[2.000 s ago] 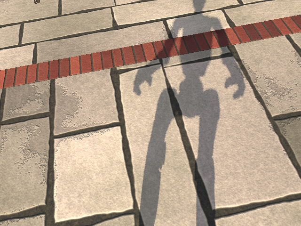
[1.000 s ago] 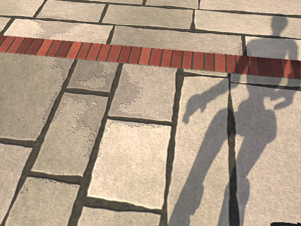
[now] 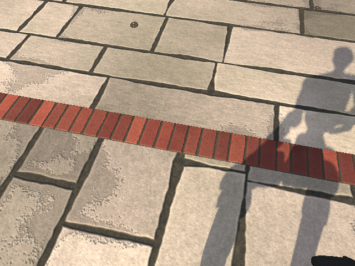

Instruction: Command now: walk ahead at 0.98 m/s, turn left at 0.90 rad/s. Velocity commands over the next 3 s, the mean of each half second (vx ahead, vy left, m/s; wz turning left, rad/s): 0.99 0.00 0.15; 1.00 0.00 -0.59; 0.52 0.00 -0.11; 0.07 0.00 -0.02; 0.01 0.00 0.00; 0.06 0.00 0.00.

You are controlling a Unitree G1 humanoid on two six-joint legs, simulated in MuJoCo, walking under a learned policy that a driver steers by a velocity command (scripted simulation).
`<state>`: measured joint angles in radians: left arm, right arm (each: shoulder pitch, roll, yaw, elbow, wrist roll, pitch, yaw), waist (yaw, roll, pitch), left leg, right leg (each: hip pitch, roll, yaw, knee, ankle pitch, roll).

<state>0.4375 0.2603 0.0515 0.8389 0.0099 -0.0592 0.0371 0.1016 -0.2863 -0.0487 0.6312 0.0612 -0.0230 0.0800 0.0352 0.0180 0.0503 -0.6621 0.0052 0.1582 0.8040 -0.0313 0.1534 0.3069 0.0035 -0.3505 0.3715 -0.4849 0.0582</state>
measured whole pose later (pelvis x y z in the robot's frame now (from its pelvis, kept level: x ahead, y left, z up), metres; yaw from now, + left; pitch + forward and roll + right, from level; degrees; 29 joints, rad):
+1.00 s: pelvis +0.93 -0.02 +0.01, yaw -16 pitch +0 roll +2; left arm 0.44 0.28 0.05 0.83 -0.01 -0.05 -0.01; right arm 0.11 -0.27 -0.02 0.59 0.02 -0.16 0.01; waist 0.04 -0.03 0.01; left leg -0.48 -0.03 -0.02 0.67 -0.27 0.00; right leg -0.08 0.15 0.21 1.04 -0.52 -0.10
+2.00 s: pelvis +1.42 -0.13 -0.09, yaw -17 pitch +0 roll -1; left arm 0.27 0.21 0.04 0.91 0.01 0.00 0.02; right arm 0.19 -0.20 -0.04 0.87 -0.01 -0.01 -0.03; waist 0.01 0.00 0.00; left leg -0.29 0.01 -0.07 0.55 -0.26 -0.02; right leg -0.23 0.05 0.05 0.52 -0.29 -0.01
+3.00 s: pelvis +1.44 -0.13 -0.09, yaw -17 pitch -1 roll +0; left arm 0.37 0.17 0.05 1.08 -0.02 -0.03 0.05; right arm 0.28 -0.18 -0.05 1.07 0.03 -0.02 -0.03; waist 0.01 0.00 -0.01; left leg -0.29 -0.02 -0.03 0.66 -0.45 0.02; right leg -0.18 0.01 0.04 0.54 -0.44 -0.04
